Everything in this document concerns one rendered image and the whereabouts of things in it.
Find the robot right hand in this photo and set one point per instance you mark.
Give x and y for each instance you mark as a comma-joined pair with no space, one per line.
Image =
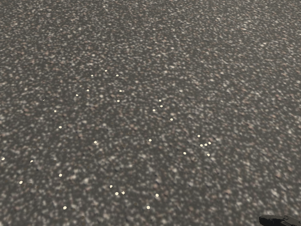
273,220

